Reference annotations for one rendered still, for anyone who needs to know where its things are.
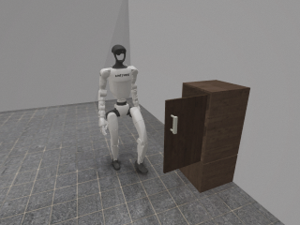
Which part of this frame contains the right robot shin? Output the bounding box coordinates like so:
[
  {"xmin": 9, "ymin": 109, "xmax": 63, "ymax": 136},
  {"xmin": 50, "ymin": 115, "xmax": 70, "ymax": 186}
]
[{"xmin": 110, "ymin": 140, "xmax": 119, "ymax": 161}]

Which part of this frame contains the cupboard door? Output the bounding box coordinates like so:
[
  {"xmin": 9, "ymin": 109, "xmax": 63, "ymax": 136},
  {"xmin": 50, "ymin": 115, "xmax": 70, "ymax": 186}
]
[{"xmin": 163, "ymin": 94, "xmax": 208, "ymax": 173}]

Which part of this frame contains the right robot upper arm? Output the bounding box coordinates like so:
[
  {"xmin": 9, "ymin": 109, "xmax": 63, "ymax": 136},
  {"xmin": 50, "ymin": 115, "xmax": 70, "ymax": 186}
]
[{"xmin": 99, "ymin": 67, "xmax": 111, "ymax": 98}]

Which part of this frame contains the left robot forearm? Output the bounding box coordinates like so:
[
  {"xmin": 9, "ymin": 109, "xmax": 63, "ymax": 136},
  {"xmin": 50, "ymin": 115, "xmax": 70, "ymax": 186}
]
[{"xmin": 130, "ymin": 88, "xmax": 140, "ymax": 107}]

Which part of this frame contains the handle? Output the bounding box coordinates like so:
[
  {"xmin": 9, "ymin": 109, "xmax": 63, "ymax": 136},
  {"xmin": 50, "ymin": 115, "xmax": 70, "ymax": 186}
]
[{"xmin": 170, "ymin": 114, "xmax": 178, "ymax": 134}]

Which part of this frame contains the robot right hand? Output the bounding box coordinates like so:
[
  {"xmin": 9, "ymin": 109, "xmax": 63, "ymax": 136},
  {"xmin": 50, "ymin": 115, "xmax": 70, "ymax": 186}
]
[{"xmin": 98, "ymin": 117, "xmax": 109, "ymax": 136}]

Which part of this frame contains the right robot forearm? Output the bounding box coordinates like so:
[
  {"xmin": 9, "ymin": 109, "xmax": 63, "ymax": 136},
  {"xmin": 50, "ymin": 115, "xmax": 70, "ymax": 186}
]
[{"xmin": 97, "ymin": 90, "xmax": 106, "ymax": 118}]

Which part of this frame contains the robot left thigh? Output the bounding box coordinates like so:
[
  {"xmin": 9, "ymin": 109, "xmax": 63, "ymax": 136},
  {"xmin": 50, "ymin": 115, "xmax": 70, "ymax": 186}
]
[{"xmin": 129, "ymin": 107, "xmax": 147, "ymax": 146}]

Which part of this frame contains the left robot upper arm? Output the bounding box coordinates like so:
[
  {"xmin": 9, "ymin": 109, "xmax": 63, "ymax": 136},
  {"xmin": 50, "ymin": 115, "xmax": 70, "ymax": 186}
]
[{"xmin": 128, "ymin": 66, "xmax": 139, "ymax": 90}]

